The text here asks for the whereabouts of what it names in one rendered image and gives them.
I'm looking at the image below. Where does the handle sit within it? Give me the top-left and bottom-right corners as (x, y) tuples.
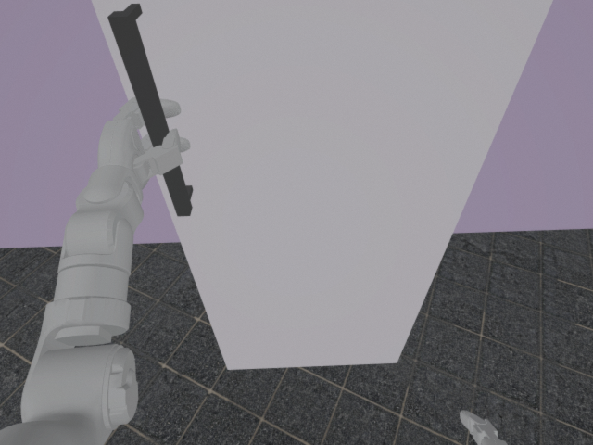
(107, 4), (193, 216)

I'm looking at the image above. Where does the robot left hand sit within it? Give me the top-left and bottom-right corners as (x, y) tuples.
(97, 97), (191, 190)

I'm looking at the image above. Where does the left robot forearm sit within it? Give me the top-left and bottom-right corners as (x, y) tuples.
(21, 165), (144, 423)

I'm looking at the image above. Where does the fridge door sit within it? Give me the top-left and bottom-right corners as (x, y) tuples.
(92, 0), (553, 370)

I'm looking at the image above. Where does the robot left upper arm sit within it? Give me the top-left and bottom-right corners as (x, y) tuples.
(0, 344), (138, 445)

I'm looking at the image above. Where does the robot right hand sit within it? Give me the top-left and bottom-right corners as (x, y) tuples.
(460, 410), (508, 445)

